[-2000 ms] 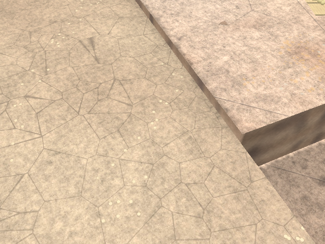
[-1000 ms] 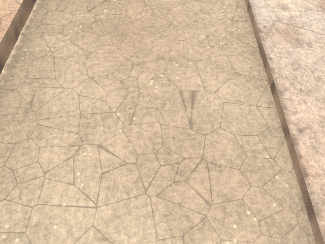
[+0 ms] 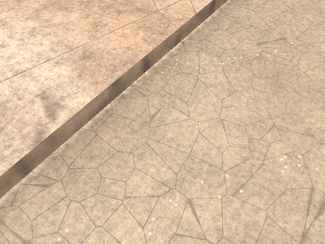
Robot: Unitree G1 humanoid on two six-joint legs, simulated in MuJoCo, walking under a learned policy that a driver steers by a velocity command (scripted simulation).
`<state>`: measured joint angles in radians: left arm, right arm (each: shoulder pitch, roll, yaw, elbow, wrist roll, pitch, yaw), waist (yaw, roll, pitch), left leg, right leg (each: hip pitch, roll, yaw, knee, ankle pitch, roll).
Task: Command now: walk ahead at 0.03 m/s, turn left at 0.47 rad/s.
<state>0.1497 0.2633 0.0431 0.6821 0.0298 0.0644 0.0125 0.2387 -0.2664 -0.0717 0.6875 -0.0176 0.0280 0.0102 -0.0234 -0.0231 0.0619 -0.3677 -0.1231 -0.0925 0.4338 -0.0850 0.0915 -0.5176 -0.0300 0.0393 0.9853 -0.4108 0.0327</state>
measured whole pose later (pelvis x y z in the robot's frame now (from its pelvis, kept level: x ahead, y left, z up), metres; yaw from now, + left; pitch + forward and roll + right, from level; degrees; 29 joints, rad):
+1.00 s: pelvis +0.17 -0.09 +0.00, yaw +1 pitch +0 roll +0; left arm 0.34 0.26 0.05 0.78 0.02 -0.03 -0.03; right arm 0.25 -0.28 -0.04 0.85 -0.04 -0.06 0.03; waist 0.01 0.03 0.03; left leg -0.42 0.04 0.00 1.03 -0.30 0.05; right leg -0.22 0.08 -0.01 0.43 -0.21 -0.09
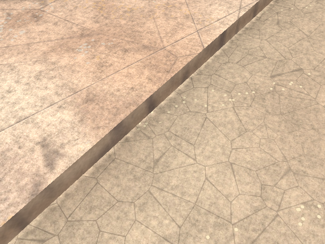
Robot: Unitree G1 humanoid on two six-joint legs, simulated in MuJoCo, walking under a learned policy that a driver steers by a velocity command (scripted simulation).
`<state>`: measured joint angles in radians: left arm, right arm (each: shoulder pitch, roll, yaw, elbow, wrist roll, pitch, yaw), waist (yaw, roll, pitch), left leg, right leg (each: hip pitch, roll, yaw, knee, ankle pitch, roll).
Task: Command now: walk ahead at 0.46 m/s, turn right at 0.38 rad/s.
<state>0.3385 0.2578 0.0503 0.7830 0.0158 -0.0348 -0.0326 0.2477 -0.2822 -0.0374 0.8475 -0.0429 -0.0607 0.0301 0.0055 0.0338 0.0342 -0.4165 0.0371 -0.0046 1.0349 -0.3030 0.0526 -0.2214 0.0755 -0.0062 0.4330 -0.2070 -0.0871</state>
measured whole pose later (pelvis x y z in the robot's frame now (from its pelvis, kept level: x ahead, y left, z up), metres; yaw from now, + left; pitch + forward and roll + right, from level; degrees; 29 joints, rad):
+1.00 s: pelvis +0.50 -0.12 -0.01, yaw -35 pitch +1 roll +0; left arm 0.21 0.28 0.06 0.75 0.01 -0.01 -0.02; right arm 0.26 -0.26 -0.03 0.78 -0.03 -0.05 0.01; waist -0.02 0.01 0.08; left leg -0.43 0.09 0.01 1.20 -0.36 -0.01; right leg -0.32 0.12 -0.03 0.50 -0.19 -0.13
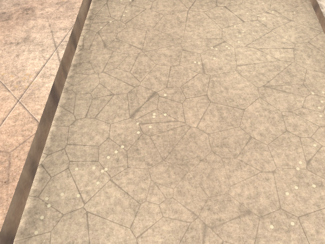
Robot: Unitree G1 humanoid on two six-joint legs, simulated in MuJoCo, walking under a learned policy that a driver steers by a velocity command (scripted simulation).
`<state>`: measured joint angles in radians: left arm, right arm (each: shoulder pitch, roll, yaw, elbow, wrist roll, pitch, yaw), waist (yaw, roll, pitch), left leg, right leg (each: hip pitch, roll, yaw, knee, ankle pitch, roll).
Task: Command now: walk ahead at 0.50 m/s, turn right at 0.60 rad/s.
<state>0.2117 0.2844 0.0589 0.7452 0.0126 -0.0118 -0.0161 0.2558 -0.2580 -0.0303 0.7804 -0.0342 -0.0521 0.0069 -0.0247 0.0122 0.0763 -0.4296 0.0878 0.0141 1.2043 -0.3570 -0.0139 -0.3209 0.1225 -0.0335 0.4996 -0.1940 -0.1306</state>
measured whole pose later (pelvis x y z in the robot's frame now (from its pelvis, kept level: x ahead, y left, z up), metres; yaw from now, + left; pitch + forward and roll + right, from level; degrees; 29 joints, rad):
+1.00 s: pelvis +0.51 -0.09 +0.00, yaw -28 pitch +1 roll +1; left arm 0.09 0.23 0.01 0.76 0.02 -0.05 -0.01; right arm 0.37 -0.23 -0.02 0.89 0.01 -0.04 -0.01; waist -0.06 0.00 0.08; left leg -0.28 0.03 0.05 1.10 -0.48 0.01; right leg -0.38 0.04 -0.05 0.52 -0.17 -0.10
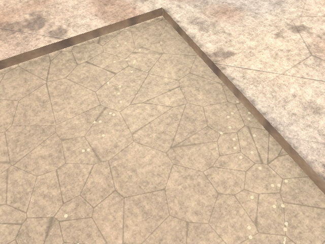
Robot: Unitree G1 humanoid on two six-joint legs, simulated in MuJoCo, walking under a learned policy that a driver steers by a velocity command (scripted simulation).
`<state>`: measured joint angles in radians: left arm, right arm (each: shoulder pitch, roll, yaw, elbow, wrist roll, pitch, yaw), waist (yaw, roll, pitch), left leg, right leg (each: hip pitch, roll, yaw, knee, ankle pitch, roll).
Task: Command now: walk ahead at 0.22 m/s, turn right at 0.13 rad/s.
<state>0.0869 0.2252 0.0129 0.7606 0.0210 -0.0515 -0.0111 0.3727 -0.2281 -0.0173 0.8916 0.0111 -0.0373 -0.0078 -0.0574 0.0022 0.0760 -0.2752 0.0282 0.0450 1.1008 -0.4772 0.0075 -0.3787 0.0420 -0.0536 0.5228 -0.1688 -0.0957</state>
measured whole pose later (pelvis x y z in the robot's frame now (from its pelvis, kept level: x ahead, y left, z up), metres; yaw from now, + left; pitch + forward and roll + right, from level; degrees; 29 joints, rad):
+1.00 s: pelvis +0.10 +0.03 +0.01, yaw +0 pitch -2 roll +0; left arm 0.28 0.15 -0.01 1.18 0.01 0.00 0.05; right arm 0.27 -0.15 0.01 1.14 -0.01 0.00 -0.04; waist 0.00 0.00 0.03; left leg -0.15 -0.02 0.04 0.38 -0.20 0.03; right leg -0.08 0.03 -0.04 0.36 -0.24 -0.04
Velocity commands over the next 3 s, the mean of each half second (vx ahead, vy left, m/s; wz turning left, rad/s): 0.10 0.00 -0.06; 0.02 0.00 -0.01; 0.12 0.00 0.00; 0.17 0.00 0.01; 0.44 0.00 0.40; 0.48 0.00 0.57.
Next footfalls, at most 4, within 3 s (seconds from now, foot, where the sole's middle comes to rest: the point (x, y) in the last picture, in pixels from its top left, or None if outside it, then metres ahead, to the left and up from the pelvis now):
0.32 left None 0.15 0.13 -0.77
1.52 right None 0.20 -0.07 -0.77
2.02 right None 0.36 -0.09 -0.77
2.54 left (145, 193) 0.65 0.09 -0.77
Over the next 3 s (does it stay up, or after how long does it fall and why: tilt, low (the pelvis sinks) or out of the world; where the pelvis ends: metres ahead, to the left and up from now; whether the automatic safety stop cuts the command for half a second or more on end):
stays up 0.76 0.08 0.01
